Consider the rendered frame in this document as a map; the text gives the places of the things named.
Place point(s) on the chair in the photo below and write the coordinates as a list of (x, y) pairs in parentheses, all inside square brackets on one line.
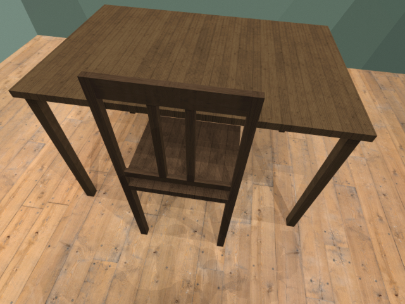
[(178, 157)]

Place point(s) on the table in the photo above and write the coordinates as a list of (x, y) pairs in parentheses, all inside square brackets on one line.
[(298, 66)]

